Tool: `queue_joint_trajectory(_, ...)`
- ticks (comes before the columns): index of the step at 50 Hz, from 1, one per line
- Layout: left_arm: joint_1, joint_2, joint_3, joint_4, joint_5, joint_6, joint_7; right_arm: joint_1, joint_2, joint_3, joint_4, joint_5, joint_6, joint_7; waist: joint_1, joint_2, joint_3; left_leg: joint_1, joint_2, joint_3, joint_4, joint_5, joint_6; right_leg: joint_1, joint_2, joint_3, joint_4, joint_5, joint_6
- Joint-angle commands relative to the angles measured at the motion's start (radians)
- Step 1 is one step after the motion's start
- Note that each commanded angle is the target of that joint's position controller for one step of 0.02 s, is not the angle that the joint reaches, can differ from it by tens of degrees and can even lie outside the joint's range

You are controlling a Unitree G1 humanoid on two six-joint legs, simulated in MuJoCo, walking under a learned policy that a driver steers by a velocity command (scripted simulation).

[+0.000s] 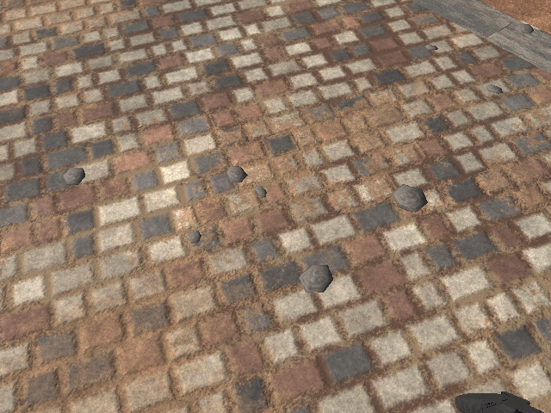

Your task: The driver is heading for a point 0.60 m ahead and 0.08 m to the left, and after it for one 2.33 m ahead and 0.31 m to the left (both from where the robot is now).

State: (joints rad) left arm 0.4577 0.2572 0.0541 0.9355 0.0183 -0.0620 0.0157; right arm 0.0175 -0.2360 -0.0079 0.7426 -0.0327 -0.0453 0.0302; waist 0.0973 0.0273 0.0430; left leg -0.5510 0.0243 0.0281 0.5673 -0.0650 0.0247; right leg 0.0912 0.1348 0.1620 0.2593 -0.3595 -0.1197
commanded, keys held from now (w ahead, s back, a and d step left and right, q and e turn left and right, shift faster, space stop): w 0.48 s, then w+q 0.52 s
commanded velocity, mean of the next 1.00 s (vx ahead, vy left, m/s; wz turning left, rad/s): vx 0.50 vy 0.00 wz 0.14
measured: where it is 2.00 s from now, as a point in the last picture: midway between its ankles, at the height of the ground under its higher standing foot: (264, 195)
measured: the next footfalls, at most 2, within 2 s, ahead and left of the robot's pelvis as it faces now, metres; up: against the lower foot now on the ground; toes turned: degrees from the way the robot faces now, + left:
left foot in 0.04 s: +0.19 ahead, +0.11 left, +0.00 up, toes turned +1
right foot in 0.56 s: +0.46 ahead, -0.10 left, +0.00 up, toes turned -3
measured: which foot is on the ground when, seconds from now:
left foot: up 0.00-0.02, down 0.04-0.56, up 0.58-1.00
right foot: down 0.00-0.06, up 0.08-0.54, down 0.56-1.00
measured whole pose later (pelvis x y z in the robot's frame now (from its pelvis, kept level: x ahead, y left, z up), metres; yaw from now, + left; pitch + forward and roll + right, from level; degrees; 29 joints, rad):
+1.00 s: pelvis +0.52 -0.01 +0.01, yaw +12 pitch +0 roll -1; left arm 0.41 0.21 0.04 0.96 0.02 -0.10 0.02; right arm 0.11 -0.23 -0.05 0.83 -0.03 0.00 0.06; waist 0.04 0.03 0.05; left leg -0.62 0.08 0.08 0.73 -0.03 0.07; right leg 0.07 0.03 -0.28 0.22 -0.31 -0.04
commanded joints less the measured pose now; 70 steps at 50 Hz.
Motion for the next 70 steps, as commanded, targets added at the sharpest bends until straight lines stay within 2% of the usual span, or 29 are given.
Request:
queue_joint_trajectory(1, -0.017, 0.171, 0.030, -0.034, 0.005, -0.017, 0.002, 0.179, -0.144, -0.048, -0.005, 0.008, -0.031, -0.022, -0.148, -0.098, -0.102, 0.313, -0.069, 0.024, -0.105, -0.052, 0.065, -0.030, -0.248, 0.059, 0.289, 1.042, -0.026)
queue_joint_trajectory(2, -0.027, 0.154, 0.024, -0.045, -0.001, -0.023, -0.004, 0.333, -0.181, -0.061, 0.028, -0.006, -0.041, -0.037, -0.217, -0.063, -0.197, 0.554, 0.033, -0.072, -0.117, -0.062, 0.104, -0.168, -0.212, 0.035, 0.497, 0.858, -0.012)
queue_joint_trajectory(3, 0.074, 0.062, 0.004, -0.070, -0.038, -0.025, -0.012, 0.449, -0.291, -0.090, 0.035, -0.032, -0.040, -0.046, -0.200, 0.141, -0.358, 0.853, 0.319, -0.492, -0.125, -0.146, 0.222, -0.454, -0.074, -0.051, 0.860, 0.378, 0.036)
queue_joint_trajectory(4, 0.095, 0.111, 0.013, -0.054, -0.024, -0.021, -0.008, 0.430, -0.256, -0.091, 0.057, -0.006, -0.022, -0.031, -0.176, 0.177, -0.362, 0.841, 0.399, -0.769, -0.258, -0.167, 0.278, -0.612, -0.001, -0.062, 1.017, -0.143, 0.036)
queue_joint_trajectory(5, 0.022, 0.132, 0.018, -0.060, 0.001, -0.014, -0.008, 0.324, -0.190, -0.077, 0.039, 0.013, -0.017, -0.024, -0.136, 0.057, -0.175, 0.676, 0.360, -0.653, -0.285, -0.269, 0.265, -0.676, -0.069, -0.035, 1.055, -0.070, 0.031)
queue_joint_trajectory(6, -0.049, 0.115, 0.012, -0.074, 0.009, -0.015, -0.016, 0.253, -0.129, -0.062, 0.030, 0.015, -0.019, -0.019, -0.125, -0.012, -0.079, 0.548, 0.314, -0.524, -0.319, -0.256, 0.244, -0.678, -0.108, -0.040, 1.007, -0.006, 0.032)
queue_joint_trajectory(8, -0.086, 0.091, 0.008, -0.091, 0.019, -0.001, -0.031, 0.238, -0.087, -0.047, 0.055, 0.011, -0.030, -0.022, -0.086, 0.026, -0.003, 0.409, 0.222, -0.352, -0.375, -0.128, 0.190, -0.634, -0.161, -0.064, 0.904, 0.034, 0.039)
queue_joint_trajectory(11, -0.077, 0.062, -0.001, -0.084, 0.026, 0.019, -0.045, 0.294, -0.099, -0.049, 0.096, 0.021, -0.055, -0.017, -0.066, 0.054, -0.017, 0.387, 0.185, -0.249, -0.409, 0.040, 0.192, -0.620, -0.179, -0.107, 0.852, 0.076, 0.062)
queue_joint_trajectory(18, -0.377, 0.024, -0.028, -0.182, 0.017, 0.017, -0.058, 0.404, -0.112, -0.052, 0.158, 0.029, -0.056, -0.014, -0.122, 0.044, 0.031, 0.434, 0.124, -0.103, -0.453, 0.181, 0.167, -0.701, -0.217, -0.201, 0.505, 0.317, 0.108)
queue_joint_trajectory(22, -0.480, 0.030, -0.033, -0.213, 0.010, 0.013, -0.053, 0.464, -0.129, -0.054, 0.187, 0.022, -0.052, -0.021, -0.153, 0.048, 0.033, 0.521, 0.159, -0.099, -0.416, 0.257, 0.158, -0.660, -0.189, -0.223, 0.364, 0.340, 0.092)
queue_joint_trajectory(25, -0.487, 0.050, -0.026, -0.224, 0.012, 0.005, -0.046, 0.469, -0.138, -0.056, 0.203, 0.016, -0.044, -0.031, -0.138, 0.049, 0.033, 0.592, 0.197, -0.120, -0.343, 0.374, 0.148, -0.609, -0.168, -0.217, 0.301, 0.250, 0.057)
queue_joint_trajectory(27, -0.330, 0.074, -0.010, -0.176, 0.019, -0.010, -0.033, 0.444, -0.153, -0.058, 0.206, 0.017, -0.037, -0.035, -0.059, 0.036, -0.040, 0.588, 0.174, -0.110, -0.151, 0.566, 0.124, -0.398, -0.117, -0.226, 0.212, 0.205, 0.027)
queue_joint_trajectory(28, -0.169, 0.110, 0.005, -0.125, 0.032, -0.024, -0.022, 0.438, -0.141, -0.053, 0.200, 0.023, -0.036, -0.034, 0.004, -0.002, -0.139, 0.491, 0.126, -0.078, 0.036, 0.491, 0.106, -0.164, -0.149, -0.192, 0.178, 0.233, -0.001)
queue_joint_trajectory(29, -0.016, 0.203, 0.029, -0.110, 0.059, -0.032, -0.005, 0.445, -0.075, -0.034, 0.153, 0.044, -0.040, -0.028, 0.045, -0.133, -0.284, 0.240, 0.047, -0.030, 0.346, 0.140, 0.075, 0.124, -0.415, 0.101, 0.155, 0.135, -0.063)
queue_joint_trajectory(30, -0.007, 0.262, 0.047, -0.105, 0.046, -0.017, -0.011, 0.553, -0.028, -0.029, 0.154, 0.057, -0.033, -0.035, -0.003, -0.287, -0.367, -0.002, -0.086, -0.007, 0.595, -0.487, 0.060, 0.232, -0.612, 0.446, 0.053, 0.110, -0.150)
queue_joint_trajectory(31, -0.073, 0.178, 0.031, -0.114, 0.017, -0.007, -0.016, 0.480, -0.132, -0.059, 0.172, 0.030, -0.018, -0.043, -0.016, -0.116, -0.243, -0.057, -0.024, -0.089, 0.655, -0.420, 0.072, 0.110, -0.554, 0.389, 0.029, 0.022, -0.123)
queue_joint_trajectory(32, -0.161, 0.115, 0.013, -0.124, 0.010, -0.010, -0.018, 0.424, -0.109, -0.058, 0.160, 0.028, -0.020, -0.034, -0.047, -0.095, -0.110, -0.061, 0.011, -0.097, 0.631, -0.331, 0.072, -0.032, -0.509, 0.242, -0.015, 0.051, -0.094)
queue_joint_trajectory(35, -0.215, 0.050, -0.002, -0.110, 0.005, -0.031, -0.012, 0.407, -0.066, -0.058, 0.168, 0.005, 0.009, -0.013, -0.106, -0.120, -0.017, 0.019, 0.062, -0.079, 0.563, -0.230, 0.049, -0.217, -0.404, -0.009, -0.097, 0.220, -0.021)
queue_joint_trajectory(39, -0.159, 0.069, 0.008, -0.080, -0.007, -0.059, -0.008, 0.326, -0.042, -0.062, 0.135, 0.003, 0.036, 0.008, -0.120, -0.097, -0.003, -0.065, 0.075, -0.059, 0.551, -0.123, 0.029, -0.203, -0.389, -0.147, -0.127, 0.376, -0.019)
queue_joint_trajectory(50, -0.013, 0.093, 0.012, 0.000, 0.002, -0.039, 0.011, -0.010, -0.024, -0.037, -0.003, -0.004, 0.032, 0.037, -0.057, -0.091, 0.067, -0.085, 0.031, 0.094, 0.106, 0.015, 0.070, -0.028, -0.400, -0.375, -0.065, 0.683, 0.001)
queue_joint_trajectory(53, -0.029, 0.131, 0.021, 0.003, 0.006, -0.021, 0.021, 0.049, -0.049, -0.049, 0.002, -0.007, 0.034, 0.027, -0.100, -0.125, 0.010, 0.044, -0.052, 0.146, 0.073, -0.134, 0.131, 0.037, -0.412, -0.421, 0.113, 1.084, 0.011)
queue_joint_trajectory(55, -0.041, 0.160, 0.030, -0.003, 0.007, -0.001, 0.020, 0.221, -0.088, -0.073, 0.049, -0.009, 0.024, 0.016, -0.174, -0.124, -0.097, 0.251, -0.117, 0.142, 0.011, -0.204, 0.183, 0.006, -0.413, -0.429, 0.410, 1.124, 0.014)
queue_joint_trajectory(56, -0.055, 0.152, 0.027, -0.018, 0.003, 0.002, 0.014, 0.374, -0.136, -0.097, 0.097, -0.023, 0.016, 0.003, -0.250, -0.061, -0.175, 0.493, -0.078, 0.042, -0.085, -0.187, 0.226, -0.157, -0.390, -0.438, 0.665, 0.902, 0.041)
queue_joint_trajectory(57, -0.009, 0.029, 0.000, -0.078, -0.016, -0.005, -0.005, 0.409, -0.256, -0.128, 0.097, -0.031, 0.015, -0.012, -0.205, 0.165, -0.274, 0.835, 0.245, -0.431, -0.109, -0.203, 0.358, -0.586, -0.244, -0.427, 1.043, 0.099, 0.095)
queue_joint_trajectory(58, -0.096, 0.091, 0.014, -0.114, -0.010, -0.015, -0.011, 0.418, -0.271, -0.130, 0.085, 0.006, 0.027, -0.015, -0.219, 0.093, -0.328, 0.865, 0.353, -0.776, -0.276, -0.163, 0.420, -0.759, -0.116, -0.217, 1.211, -0.162, 0.112)
queue_joint_trajectory(59, -0.183, 0.090, 0.012, -0.134, -0.011, -0.025, -0.017, 0.366, -0.238, -0.120, 0.099, 0.017, 0.031, -0.026, -0.203, 0.007, -0.172, 0.765, 0.324, -0.573, -0.295, -0.097, 0.375, -0.842, -0.193, -0.155, 1.180, -0.048, 0.100)
queue_joint_trajectory(61, -0.153, 0.072, 0.007, -0.105, -0.010, -0.032, -0.017, 0.276, -0.138, -0.091, 0.105, 0.018, 0.015, -0.030, -0.117, -0.059, -0.039, 0.528, 0.232, -0.363, -0.327, 0.107, 0.278, -0.731, -0.253, -0.152, 1.001, 0.044, 0.093)
queue_joint_trajectory(64, -0.099, 0.052, 0.006, -0.078, 0.024, 0.019, -0.029, 0.263, -0.095, -0.070, 0.124, 0.028, -0.022, -0.028, -0.065, -0.021, -0.040, 0.422, 0.148, -0.223, -0.370, 0.249, 0.232, -0.602, -0.263, -0.162, 0.890, 0.072, 0.113)
queue_joint_trajectory(70, -0.271, 0.048, 0.008, -0.118, 0.007, 0.039, -0.045, 0.368, -0.122, -0.069, 0.169, 0.024, -0.040, -0.024, -0.113, 0.022, 0.017, 0.503, 0.122, -0.109, -0.435, 0.279, 0.163, -0.767, -0.269, -0.185, 0.701, 0.265, 0.119)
